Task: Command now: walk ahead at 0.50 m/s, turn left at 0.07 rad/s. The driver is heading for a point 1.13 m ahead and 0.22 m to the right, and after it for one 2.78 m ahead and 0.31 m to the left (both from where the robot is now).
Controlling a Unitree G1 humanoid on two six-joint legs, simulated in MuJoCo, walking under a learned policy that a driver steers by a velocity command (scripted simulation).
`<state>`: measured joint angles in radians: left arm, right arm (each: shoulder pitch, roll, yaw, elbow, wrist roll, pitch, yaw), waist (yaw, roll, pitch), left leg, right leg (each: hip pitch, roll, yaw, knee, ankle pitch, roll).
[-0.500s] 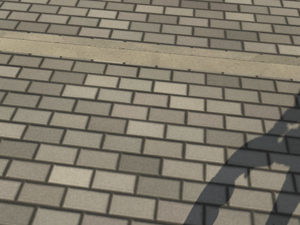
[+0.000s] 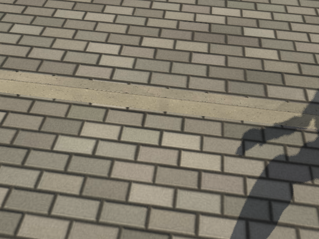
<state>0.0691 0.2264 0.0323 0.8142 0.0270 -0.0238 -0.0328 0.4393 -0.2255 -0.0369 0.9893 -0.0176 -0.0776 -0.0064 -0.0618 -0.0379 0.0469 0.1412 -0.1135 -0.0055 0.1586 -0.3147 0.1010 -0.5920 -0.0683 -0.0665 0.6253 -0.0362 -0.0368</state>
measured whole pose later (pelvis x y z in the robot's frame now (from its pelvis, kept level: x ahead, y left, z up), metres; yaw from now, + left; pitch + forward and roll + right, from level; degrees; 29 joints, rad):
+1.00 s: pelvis +0.53 -0.01 +0.01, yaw -17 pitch +1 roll +1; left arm 0.09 0.25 0.06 0.85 0.03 0.00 -0.07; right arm 0.39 -0.22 -0.05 0.97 -0.02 -0.11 -0.01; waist -0.03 -0.04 0.04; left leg 0.03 -0.01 0.27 0.23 -0.27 0.03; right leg -0.64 -0.09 -0.05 0.79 -0.02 -0.05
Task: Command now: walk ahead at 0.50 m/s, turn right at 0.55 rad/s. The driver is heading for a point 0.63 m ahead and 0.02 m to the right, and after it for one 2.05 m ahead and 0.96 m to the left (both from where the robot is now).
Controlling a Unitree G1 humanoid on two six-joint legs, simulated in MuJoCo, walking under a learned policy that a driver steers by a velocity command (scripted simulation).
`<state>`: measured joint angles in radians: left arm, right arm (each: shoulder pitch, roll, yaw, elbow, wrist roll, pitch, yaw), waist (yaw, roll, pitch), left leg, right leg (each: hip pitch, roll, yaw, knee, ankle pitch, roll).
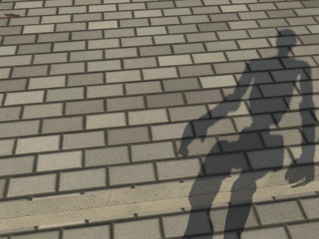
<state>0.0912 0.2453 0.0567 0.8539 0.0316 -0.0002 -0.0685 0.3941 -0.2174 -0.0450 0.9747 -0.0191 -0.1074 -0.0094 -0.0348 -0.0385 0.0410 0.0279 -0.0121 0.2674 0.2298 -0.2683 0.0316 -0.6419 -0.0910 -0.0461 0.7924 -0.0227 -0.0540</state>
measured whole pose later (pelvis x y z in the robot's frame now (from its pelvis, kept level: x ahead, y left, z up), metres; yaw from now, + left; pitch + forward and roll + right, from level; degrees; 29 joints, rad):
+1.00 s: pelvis +0.24 -0.02 +0.00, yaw +8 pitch +1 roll -1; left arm 0.16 0.27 0.05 0.88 0.02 0.04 0.03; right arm 0.20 -0.27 -0.07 0.85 -0.02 0.02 -0.02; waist 0.00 -0.03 0.08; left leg -0.23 -0.08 -0.05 0.41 -0.19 0.08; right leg -0.45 -0.02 0.02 0.96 -0.41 0.05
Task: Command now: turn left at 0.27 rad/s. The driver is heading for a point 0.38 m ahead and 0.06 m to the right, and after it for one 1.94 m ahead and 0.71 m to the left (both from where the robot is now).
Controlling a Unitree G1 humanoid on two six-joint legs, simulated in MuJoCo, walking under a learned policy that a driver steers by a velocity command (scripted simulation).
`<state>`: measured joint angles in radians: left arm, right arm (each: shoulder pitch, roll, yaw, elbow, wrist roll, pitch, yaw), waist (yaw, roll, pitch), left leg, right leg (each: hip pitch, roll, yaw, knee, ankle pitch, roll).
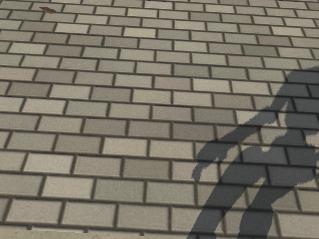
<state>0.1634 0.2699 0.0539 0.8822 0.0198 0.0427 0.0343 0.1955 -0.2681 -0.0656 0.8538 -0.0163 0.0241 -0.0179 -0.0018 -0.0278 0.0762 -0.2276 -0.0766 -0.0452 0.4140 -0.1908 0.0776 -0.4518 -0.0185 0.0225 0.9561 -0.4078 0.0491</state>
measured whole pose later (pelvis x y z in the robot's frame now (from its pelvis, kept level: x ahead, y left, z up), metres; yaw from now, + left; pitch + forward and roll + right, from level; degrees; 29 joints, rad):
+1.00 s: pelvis +0.06 -0.01 +0.00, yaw +2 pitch +0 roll +0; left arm 0.24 0.24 0.04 1.03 0.04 -0.04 -0.02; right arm 0.41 -0.19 -0.02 1.12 -0.02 -0.07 -0.01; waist -0.02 -0.03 -0.01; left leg -0.06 -0.05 0.01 0.31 -0.25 0.07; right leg -0.40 -0.01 -0.02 0.93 -0.34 -0.07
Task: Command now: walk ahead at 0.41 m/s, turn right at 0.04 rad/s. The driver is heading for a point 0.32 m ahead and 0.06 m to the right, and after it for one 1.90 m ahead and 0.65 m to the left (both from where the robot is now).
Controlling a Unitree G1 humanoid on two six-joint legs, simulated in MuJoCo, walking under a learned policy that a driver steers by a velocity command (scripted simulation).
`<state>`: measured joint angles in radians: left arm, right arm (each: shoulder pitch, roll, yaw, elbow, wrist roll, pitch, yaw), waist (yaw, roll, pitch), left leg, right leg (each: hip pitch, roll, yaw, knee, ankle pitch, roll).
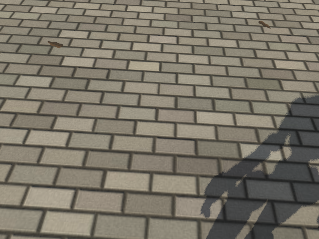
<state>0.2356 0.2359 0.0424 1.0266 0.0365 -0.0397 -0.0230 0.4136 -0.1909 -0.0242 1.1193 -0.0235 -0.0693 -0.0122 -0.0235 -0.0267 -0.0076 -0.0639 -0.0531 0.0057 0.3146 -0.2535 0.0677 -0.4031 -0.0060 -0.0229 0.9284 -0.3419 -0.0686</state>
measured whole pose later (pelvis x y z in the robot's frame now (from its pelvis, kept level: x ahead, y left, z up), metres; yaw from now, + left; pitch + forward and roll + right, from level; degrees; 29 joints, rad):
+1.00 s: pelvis +0.35 -0.11 +0.10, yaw +17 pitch +0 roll +1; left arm 0.27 0.20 0.05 0.71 0.04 0.02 0.05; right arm 0.15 -0.19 -0.08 0.72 -0.03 0.09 0.04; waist 0.05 0.00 0.04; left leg -0.44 0.06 0.10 0.84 -0.38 0.00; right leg -0.25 -0.11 -0.44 0.55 -0.30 -0.10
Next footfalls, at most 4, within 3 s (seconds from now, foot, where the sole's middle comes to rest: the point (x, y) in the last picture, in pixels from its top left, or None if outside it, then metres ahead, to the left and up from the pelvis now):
0.36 right None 0.42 -0.16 -0.67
1.08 left None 0.37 0.01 -0.67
1.50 right None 0.49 -0.18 -0.67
1.76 left None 0.38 -0.03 -0.67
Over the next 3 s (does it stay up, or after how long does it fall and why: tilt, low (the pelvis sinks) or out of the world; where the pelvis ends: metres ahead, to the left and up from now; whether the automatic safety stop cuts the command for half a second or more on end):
stays up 0.80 0.08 0.10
